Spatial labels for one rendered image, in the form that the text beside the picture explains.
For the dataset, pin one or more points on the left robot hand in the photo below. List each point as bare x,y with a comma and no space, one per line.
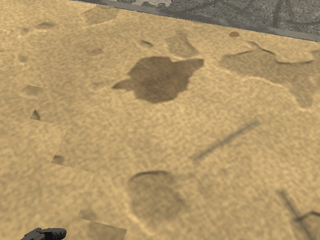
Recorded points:
46,234

